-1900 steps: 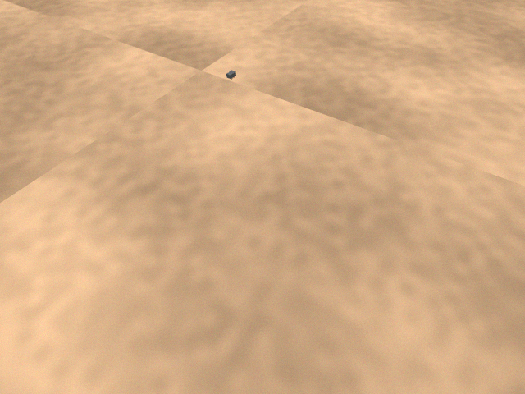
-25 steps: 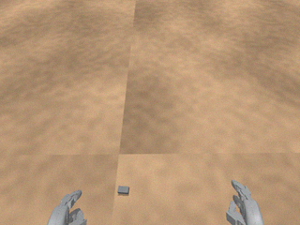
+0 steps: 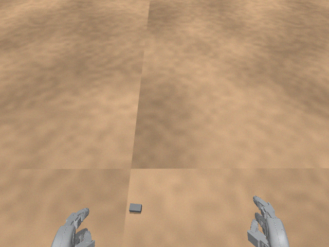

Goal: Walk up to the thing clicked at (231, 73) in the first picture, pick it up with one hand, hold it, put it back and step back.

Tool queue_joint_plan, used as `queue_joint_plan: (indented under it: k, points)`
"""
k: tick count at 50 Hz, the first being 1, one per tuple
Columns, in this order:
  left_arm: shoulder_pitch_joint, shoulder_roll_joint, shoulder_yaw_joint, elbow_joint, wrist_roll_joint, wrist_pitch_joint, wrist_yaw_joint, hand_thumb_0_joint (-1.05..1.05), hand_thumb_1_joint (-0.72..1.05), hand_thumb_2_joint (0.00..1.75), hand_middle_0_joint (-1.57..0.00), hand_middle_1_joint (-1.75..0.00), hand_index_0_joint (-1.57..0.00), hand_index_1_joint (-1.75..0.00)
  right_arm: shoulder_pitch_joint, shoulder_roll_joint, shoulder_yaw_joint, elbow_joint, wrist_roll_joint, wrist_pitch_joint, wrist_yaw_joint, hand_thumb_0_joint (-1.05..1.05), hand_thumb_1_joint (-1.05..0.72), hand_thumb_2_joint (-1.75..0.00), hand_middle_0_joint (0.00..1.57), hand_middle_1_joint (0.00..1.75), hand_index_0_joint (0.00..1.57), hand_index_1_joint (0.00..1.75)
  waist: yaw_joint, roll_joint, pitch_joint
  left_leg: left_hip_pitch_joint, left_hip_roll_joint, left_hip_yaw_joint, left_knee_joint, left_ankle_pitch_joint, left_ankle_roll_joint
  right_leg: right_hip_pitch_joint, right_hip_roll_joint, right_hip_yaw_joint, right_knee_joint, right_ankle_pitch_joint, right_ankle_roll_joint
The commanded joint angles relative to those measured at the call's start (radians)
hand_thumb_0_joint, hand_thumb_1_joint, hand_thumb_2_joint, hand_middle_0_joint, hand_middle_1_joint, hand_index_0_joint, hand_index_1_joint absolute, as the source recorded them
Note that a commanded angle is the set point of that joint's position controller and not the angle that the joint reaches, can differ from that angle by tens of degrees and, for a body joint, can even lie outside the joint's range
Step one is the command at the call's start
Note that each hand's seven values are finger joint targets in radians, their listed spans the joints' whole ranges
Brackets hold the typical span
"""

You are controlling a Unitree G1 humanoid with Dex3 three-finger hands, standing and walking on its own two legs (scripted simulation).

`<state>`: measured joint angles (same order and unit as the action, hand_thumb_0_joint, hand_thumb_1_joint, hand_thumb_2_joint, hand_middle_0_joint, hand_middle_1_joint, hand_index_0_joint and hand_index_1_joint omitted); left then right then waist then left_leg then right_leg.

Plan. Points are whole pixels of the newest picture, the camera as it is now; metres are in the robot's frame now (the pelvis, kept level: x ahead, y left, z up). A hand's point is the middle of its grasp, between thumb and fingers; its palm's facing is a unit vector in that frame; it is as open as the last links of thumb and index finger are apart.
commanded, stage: home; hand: left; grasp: from above
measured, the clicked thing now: (135, 208) +0.46 +0.16 -0.70
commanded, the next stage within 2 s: stand in 0.02 s
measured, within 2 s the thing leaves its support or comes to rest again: neither
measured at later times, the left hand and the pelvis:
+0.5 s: hand out of the picture +0.08 +0.24 -0.11, palm faces +0.04 -0.95 -0.32, open 7.4 cm; pelvis -0.01 +0.00 +0.04, yaw +0 degrees
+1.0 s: hand out of the picture +0.03 +0.24 -0.10, palm faces +0.05 -0.94 -0.34, open 7.4 cm; pelvis -0.01 +0.00 +0.07, yaw +1 degrees
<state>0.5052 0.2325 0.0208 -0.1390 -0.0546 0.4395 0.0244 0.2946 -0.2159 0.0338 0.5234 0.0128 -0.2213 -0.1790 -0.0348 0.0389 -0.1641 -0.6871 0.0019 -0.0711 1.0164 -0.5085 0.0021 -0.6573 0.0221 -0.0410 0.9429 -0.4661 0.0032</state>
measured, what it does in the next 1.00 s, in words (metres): rises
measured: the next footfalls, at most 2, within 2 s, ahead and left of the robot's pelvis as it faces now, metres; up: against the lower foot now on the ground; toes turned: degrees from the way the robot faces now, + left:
none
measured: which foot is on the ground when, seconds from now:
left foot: down 0.00-1.00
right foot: down 0.00-1.00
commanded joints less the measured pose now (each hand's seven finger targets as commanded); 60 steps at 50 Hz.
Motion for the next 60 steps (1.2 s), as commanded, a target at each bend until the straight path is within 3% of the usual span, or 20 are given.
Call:
queue_joint_plan:
  k: [1, 5, 6, 7, 8, 9, 11, 14, 19, 26, 30, 33, 36, 40, 48, 60]
  points:
    - [0.01, 0.089, 0.056, -0.163, 0.008, -0.044, 0.008, 0.0, 0.9, 0.9, -0.2, -0.3, -0.2, -0.3, -0.065, -0.123, -0.051, -0.159, -0.001, -0.058, -0.011, 0.0, -0.9, -0.9, 0.2, 0.3, 0.2, 0.3, 0.0, 0.003, -0.075, 0.076, -0.009, 0.01, -0.167, 0.238, 0.014, 0.068, 0.007, -0.014, -0.144, 0.195, -0.013]
    - [-0.027, 0.12, 0.073, -0.223, 0.006, -0.052, 0.005, 0.0, 0.9, 0.9, -0.2, -0.3, -0.2, -0.3, -0.061, -0.13, -0.056, -0.16, 0.0, -0.052, -0.008, 0.0, -0.9, -0.9, 0.2, 0.3, 0.2, 0.3, 0.002, 0.046, -0.098, 0.1, -0.002, 0.002, -0.179, 0.255, 0.006, 0.069, 0.009, -0.017, -0.129, 0.199, -0.018]
    - [-0.311, 0.176, 0.068, 0.128, 0.127, -0.25, 0.04, 0.0, 0.9, 0.9, -0.2, -0.3, -0.2, -0.3, -0.142, -0.239, -0.096, 0.092, -0.126, 0.044, 0.052, 0.0, -0.9, -0.9, 0.2, 0.3, 0.2, 0.3, 0.077, -0.023, 0.16, 0.117, 0.047, -0.057, -0.288, 0.407, 0.058, 0.231, -0.066, 0.075, -0.174, 0.194, -0.037]
    - [-0.214, 0.186, 0.084, 0.337, 0.128, -0.318, 0.034, 0.0, 0.9, 0.9, -0.2, -0.3, -0.2, -0.3, -0.155, -0.249, -0.111, 0.107, -0.126, 0.083, 0.077, 0.0, -0.9, -0.9, 0.2, 0.3, 0.2, 0.3, 0.077, -0.085, 0.059, 0.188, 0.028, -0.021, -0.259, 0.434, 0.068, 0.27, -0.08, 0.13, -0.219, 0.217, -0.071]
    - [-0.216, 0.205, 0.082, 0.384, 0.135, -0.354, 0.03, 0.0, 0.9, 0.9, -0.2, -0.3, -0.2, -0.3, -0.132, -0.241, -0.108, 0.103, -0.125, 0.1, 0.095, 0.0, -0.9, -0.9, 0.2, 0.3, 0.2, 0.3, 0.057, -0.13, 0.03, 0.214, 0.019, -0.007, -0.247, 0.437, 0.068, 0.284, -0.1, 0.159, -0.228, 0.247, -0.092]
    - [-0.238, 0.195, 0.069, 0.412, 0.133, -0.372, 0.023, 0.0, 0.9, 0.9, -0.2, -0.3, -0.2, -0.3, -0.109, -0.232, -0.104, 0.107, -0.128, 0.114, 0.107, 0.0, -0.9, -0.9, 0.2, 0.3, 0.2, 0.3, 0.035, -0.091, 0.059, 0.209, 0.014, -0.017, -0.27, 0.386, 0.06, 0.262, -0.087, 0.167, -0.255, 0.248, -0.087]
    - [-0.27, 0.209, 0.068, 0.492, 0.122, -0.398, 0.015, 0.0, 0.9, 0.9, -0.2, -0.3, -0.2, -0.3, -0.117, -0.204, -0.098, 0.142, -0.081, 0.121, 0.138, 0.0, -0.9, -0.9, 0.2, 0.3, 0.2, 0.3, 0.053, -0.037, 0.033, 0.275, 0.014, -0.023, -0.325, 0.33, 0.064, 0.33, -0.104, 0.149, -0.248, 0.28, -0.065]
    - [-0.286, 0.191, 0.073, 0.612, 0.103, -0.409, 0.015, 0.0, 0.9, 0.9, -0.2, -0.3, -0.2, -0.3, -0.153, -0.209, -0.112, 0.18, -0.064, 0.132, 0.155, 0.0, -0.9, -0.9, 0.2, 0.3, 0.2, 0.3, 0.072, -0.051, 0.028, 0.343, 0.021, -0.034, -0.356, 0.356, 0.06, 0.322, -0.104, 0.139, -0.294, 0.274, -0.049]
    - [-0.329, 0.193, 0.07, 0.786, 0.106, -0.439, 0.018, 0.0, 0.9, 0.9, -0.2, -0.3, -0.2, -0.3, -0.168, -0.215, -0.119, 0.257, -0.067, 0.161, 0.159, 0.0, -0.9, -0.9, 0.2, 0.3, 0.2, 0.3, 0.065, -0.033, 0.095, 0.367, 0.037, -0.072, -0.456, 0.251, 0.061, 0.356, -0.101, 0.127, -0.387, 0.177, -0.037]
    - [-0.326, 0.195, 0.064, 0.969, 0.089, -0.455, 0.019, 0.0, 0.9, 0.9, -0.2, -0.3, -0.2, -0.3, -0.159, -0.235, -0.113, 0.357, -0.058, 0.175, 0.148, 0.0, -0.9, -0.9, 0.2, 0.3, 0.2, 0.3, 0.061, 0.002, 0.134, 0.435, 0.064, -0.1, -0.578, 0.384, 0.05, 0.472, -0.106, 0.11, -0.468, 0.317, -0.029]
    - [-0.336, 0.209, 0.062, 1.05, 0.084, -0.455, 0.022, 0.0, 0.9, 0.9, -0.2, -0.3, -0.2, -0.3, -0.153, -0.243, -0.112, 0.408, -0.05, 0.183, 0.14, 0.0, -0.9, -0.9, 0.2, 0.3, 0.2, 0.3, 0.054, -0.012, 0.144, 0.495, 0.07, -0.093, -0.624, 0.432, 0.042, 0.512, -0.115, 0.109, -0.52, 0.346, -0.025]
    - [-0.332, 0.215, 0.057, 1.101, 0.082, -0.455, 0.023, 0.0, 0.9, 0.9, -0.2, -0.3, -0.2, -0.3, -0.153, -0.248, -0.109, 0.442, -0.045, 0.188, 0.139, 0.0, -0.9, -0.9, 0.2, 0.3, 0.2, 0.3, 0.054, -0.008, 0.165, 0.51, 0.073, -0.092, -0.659, 0.412, 0.039, 0.53, -0.116, 0.104, -0.557, 0.338, -0.017]
    - [-0.334, 0.223, 0.054, 1.142, 0.085, -0.454, 0.022, 0.0, 0.9, 0.9, -0.2, -0.3, -0.2, -0.3, -0.161, -0.251, -0.107, 0.467, -0.042, 0.192, 0.14, 0.0, -0.9, -0.9, 0.2, 0.3, 0.2, 0.3, 0.056, -0.016, 0.193, 0.52, 0.073, -0.096, -0.694, 0.356, 0.032, 0.527, -0.118, 0.104, -0.582, 0.306, -0.016]
    - [-0.349, 0.222, 0.047, 1.18, 0.087, -0.456, 0.022, 0.0, 0.9, 0.9, -0.2, -0.3, -0.2, -0.3, -0.173, -0.25, -0.102, 0.49, -0.038, 0.193, 0.142, 0.0, -0.9, -0.9, 0.2, 0.3, 0.2, 0.3, 0.053, -0.028, 0.198, 0.532, 0.075, -0.093, -0.71, 0.382, 0.029, 0.545, -0.127, 0.109, -0.612, 0.325, -0.014]
    - [-0.376, 0.246, 0.045, 1.222, 0.084, -0.459, 0.018, 0.0, 0.9, 0.9, -0.2, -0.3, -0.2, -0.3, -0.188, -0.261, -0.098, 0.525, -0.038, 0.201, 0.148, 0.0, -0.9, -0.9, 0.2, 0.3, 0.2, 0.3, 0.049, -0.028, 0.214, 0.523, 0.077, -0.089, -0.736, 0.314, 0.028, 0.553, -0.133, 0.116, -0.657, 0.276, -0.012]
    - [-0.397, 0.266, 0.043, 1.249, 0.08, -0.464, 0.012, 0.0, 0.9, 0.9, -0.2, -0.3, -0.2, -0.3, -0.204, -0.279, -0.089, 0.55, -0.035, 0.2, 0.152, 0.0, -0.9, -0.9, 0.2, 0.3, 0.2, 0.3, 0.05, -0.034, 0.197, 0.536, 0.086, -0.084, -0.741, 0.345, 0.026, 0.562, -0.141, 0.121, -0.679, 0.283, -0.016]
